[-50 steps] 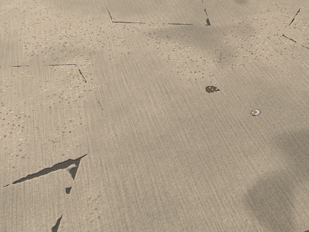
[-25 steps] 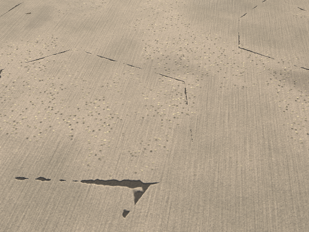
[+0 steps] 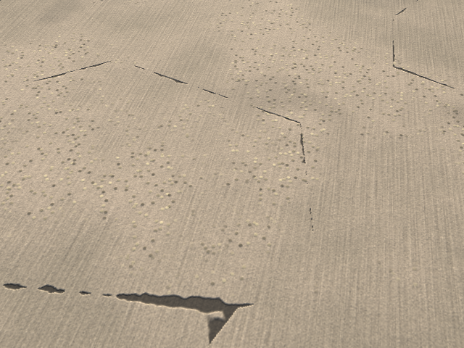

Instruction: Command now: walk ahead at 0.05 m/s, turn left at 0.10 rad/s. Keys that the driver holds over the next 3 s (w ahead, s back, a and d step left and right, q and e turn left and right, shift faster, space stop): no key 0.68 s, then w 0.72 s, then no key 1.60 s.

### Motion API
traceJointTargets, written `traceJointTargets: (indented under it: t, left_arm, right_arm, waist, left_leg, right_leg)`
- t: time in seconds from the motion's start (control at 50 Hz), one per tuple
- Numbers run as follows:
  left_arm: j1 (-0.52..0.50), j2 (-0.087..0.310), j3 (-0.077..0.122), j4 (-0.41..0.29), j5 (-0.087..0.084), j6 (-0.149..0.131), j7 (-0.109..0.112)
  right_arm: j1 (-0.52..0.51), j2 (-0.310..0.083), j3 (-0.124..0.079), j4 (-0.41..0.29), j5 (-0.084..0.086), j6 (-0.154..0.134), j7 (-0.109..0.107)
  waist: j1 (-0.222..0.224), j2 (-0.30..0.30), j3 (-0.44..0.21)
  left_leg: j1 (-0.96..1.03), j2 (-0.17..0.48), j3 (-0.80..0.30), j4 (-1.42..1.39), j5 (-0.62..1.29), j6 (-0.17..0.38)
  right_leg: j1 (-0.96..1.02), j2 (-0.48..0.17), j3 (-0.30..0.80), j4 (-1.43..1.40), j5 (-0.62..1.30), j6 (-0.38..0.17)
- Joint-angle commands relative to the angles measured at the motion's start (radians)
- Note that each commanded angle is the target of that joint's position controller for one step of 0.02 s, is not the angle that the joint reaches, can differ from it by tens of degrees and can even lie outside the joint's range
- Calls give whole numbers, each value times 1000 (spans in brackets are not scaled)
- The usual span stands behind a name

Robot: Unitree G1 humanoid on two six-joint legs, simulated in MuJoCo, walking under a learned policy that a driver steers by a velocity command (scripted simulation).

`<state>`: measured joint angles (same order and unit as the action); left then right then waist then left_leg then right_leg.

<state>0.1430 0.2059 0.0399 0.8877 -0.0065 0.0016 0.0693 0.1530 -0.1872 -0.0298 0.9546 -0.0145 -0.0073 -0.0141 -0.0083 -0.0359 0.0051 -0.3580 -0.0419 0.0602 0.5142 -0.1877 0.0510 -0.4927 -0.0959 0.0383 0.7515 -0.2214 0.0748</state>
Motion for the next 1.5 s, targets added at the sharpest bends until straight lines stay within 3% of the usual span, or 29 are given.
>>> traceJointTargets:
  t: [0.02,0.04,0.06,0.08,0.1,0.14,0.34,0.68,0.74,0.78,0.82,0.88,0.94,0.96,0.98,1.0,1.02,1.06,1.1,1.16,1.24,1.34,1.38,1.4,1.42,1.44,1.46,1.48,1.5]
  left_arm:
    - [161,62,21,23,33,22,-14]
    - [146,94,26,10,45,24,-18]
    - [111,166,41,3,33,23,-19]
    - [65,140,42,12,20,22,-27]
    - [38,101,36,8,18,15,-32]
    - [19,82,29,20,19,-5,-33]
    - [63,76,36,95,4,-21,-40]
    - [54,69,37,156,2,-3,-41]
    - [80,94,50,170,-15,6,-35]
    - [129,137,64,166,-24,-5,-32]
    - [194,180,78,176,-26,-32,-32]
    - [127,159,73,142,-16,-69,-35]
    - [5,139,69,110,-34,-58,-45]
    - [-25,92,54,94,-23,-61,-49]
    - [-33,34,38,56,-16,-71,-48]
    - [-66,56,44,29,-35,-85,-48]
    - [-54,70,46,29,-58,-99,-49]
    - [-11,92,53,59,-37,-112,-48]
    - [-4,101,63,68,-19,-104,-56]
    - [-88,55,50,38,-12,-84,-69]
    - [-269,25,26,-32,-19,-84,-85]
    - [-375,52,15,-83,-29,-91,-113]
    - [-340,83,25,-88,-26,-97,-120]
    - [-270,116,40,-75,-23,-99,-119]
    - [-100,158,63,-26,-20,-100,-115]
    - [80,204,81,22,-10,-98,-107]
    - [232,295,97,49,25,-94,-102]
    - [247,239,75,70,17,-85,-103]
    - [128,196,58,52,7,-84,-105]
  right_arm:
    - [-9,-63,-10,-20,19,-9,-3]
    - [28,-42,-6,-3,11,-6,-2]
    - [103,-59,-18,5,4,-7,-2]
    - [98,-51,-17,5,5,1,-7]
    - [47,-92,-28,4,8,11,-16]
    - [32,-86,-33,11,5,27,-27]
    - [60,-74,-42,83,11,14,-27]
    - [84,-86,-43,146,15,21,-40]
    - [104,-78,-47,158,29,23,-42]
    - [62,-62,-46,130,34,5,-43]
    - [-6,-41,-40,87,44,-30,-31]
    - [4,-54,-49,70,55,-68,-11]
    - [256,-50,-69,175,42,-72,-3]
    - [390,-83,-84,210,33,-70,-4]
    - [484,-200,-105,201,36,-76,-1]
    - [465,-181,-85,193,12,-89,10]
    - [380,-142,-68,169,16,-100,9]
    - [261,-103,-45,125,22,-109,20]
    - [261,-69,-28,120,17,-99,20]
    - [342,-86,-24,136,15,-87,-1]
    - [355,-124,-29,121,15,-79,-21]
    - [394,-129,-41,140,30,-75,-17]
    - [368,-152,-52,133,29,-70,-15]
    - [354,-170,-58,128,29,-67,-15]
    - [333,-172,-58,123,25,-59,-14]
    - [307,-169,-55,104,19,-58,-11]
    - [420,-52,-21,90,17,-73,2]
    - [439,-47,-17,125,29,-103,14]
    - [353,-109,-41,96,55,-113,14]
  waist:
    - [67,107,-95]
    - [42,50,-40]
    - [-32,-82,-3]
    - [-37,-159,13]
    - [-16,-123,63]
    - [-19,-98,65]
    - [1,22,-44]
    - [1,28,12]
    - [10,-8,27]
    - [42,-78,109]
    - [72,-156,171]
    - [34,-130,152]
    - [-97,-54,64]
    - [-145,83,25]
    - [-152,367,-9]
    - [-135,331,8]
    - [-83,220,88]
    - [-25,106,103]
    - [-10,124,77]
    - [-28,120,74]
    - [-59,119,111]
    - [-62,125,151]
    - [-18,144,105]
    - [23,170,44]
    - [109,182,-48]
    - [185,169,-161]
    - [143,-80,-375]
    - [137,-150,-515]
    - [108,-126,-359]
  left_leg:
    - [-105,185,-150,-161,-83,81]
    - [-134,136,-134,-125,-263,21]
    - [-141,64,-91,-96,-269,-17]
    - [-4,44,-48,-88,-171,-38]
    - [68,45,-44,-74,-121,-47]
    - [116,65,-61,-78,-83,-39]
    - [167,83,-56,-66,68,-57]
    - [181,96,-42,-77,98,-75]
    - [121,36,33,1,-262,-57]
    - [-26,22,55,133,-352,-45]
    - [-152,56,3,286,-311,-15]
    - [-183,112,-61,291,-372,35]
    - [321,13,52,31,-81,26]
    - [457,103,-99,-36,-151,48]
    - [538,362,-564,-267,-284,169]
    - [485,449,-824,-354,-434,266]
    - [467,442,-754,-336,-451,250]
    - [403,357,-506,-317,-223,162]
    - [349,290,-324,-318,53,112]
    - [355,259,-212,-334,286,116]
    - [303,234,-133,-386,288,102]
    - [404,284,-99,-364,327,111]
    - [457,301,-82,-272,574,94]
    - [474,302,-76,-184,775,83]
    - [445,266,-47,3,931,57]
    - [253,223,-38,248,815,15]
    - [-161,42,-25,713,212,-64]
    - [-210,-52,-219,905,-416,-56]
    - [-275,14,-232,943,-389,-45]
  right_leg:
    - [353,19,-33,-206,146,-41]
    - [353,-45,30,-268,203,-65]
    - [321,-82,51,-273,152,-105]
    - [163,-74,64,-351,-146,-125]
    - [64,-41,62,-404,-296,-108]
    - [61,-15,32,-403,-221,-75]
    - [279,14,-8,-299,217,-105]
    - [310,47,-29,-311,245,-105]
    - [284,59,-14,-334,-262,-148]
    - [250,-54,165,-444,-583,-220]
    - [255,-211,429,-557,-663,-321]
    - [273,-238,414,-527,-474,-311]
    - [3,-63,113,-361,-303,-201]
    - [-117,9,-3,-108,-193,-147]
    - [-289,118,-129,272,-255,-79]
    - [-388,120,5,461,-356,-100]
    - [-486,59,43,556,-270,-125]
    - [-461,-4,34,506,-61,-152]
    - [-345,-28,9,388,34,-140]
    - [-330,-12,-41,255,115,-106]
    - [-244,34,-83,-30,259,-94]
    - [-204,49,-88,-175,247,-137]
    - [-107,83,-107,-204,178,-173]
    - [7,119,-130,-197,144,-192]
    - [219,156,-147,-213,169,-221]
    - [530,73,-54,-183,308,-263]
    - [968,-241,406,-209,383,-446]
    - [983,-328,667,-361,489,-483]
    - [823,-283,487,-368,537,-433]
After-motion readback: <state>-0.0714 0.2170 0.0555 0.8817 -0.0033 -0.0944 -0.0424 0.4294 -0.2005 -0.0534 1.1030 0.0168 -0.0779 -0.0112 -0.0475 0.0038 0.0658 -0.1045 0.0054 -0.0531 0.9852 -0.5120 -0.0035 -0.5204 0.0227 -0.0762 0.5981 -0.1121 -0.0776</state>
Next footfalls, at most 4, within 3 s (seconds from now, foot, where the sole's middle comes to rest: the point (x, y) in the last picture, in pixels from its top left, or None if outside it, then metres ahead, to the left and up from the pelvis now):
0.02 right None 0.10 -0.15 -0.77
1.44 right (286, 331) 0.54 -0.13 -0.77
1.86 left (205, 308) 0.61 0.10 -0.77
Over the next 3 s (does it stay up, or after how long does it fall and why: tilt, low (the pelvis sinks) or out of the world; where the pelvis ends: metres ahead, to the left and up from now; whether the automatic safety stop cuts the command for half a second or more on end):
stays up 0.53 -0.03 0.01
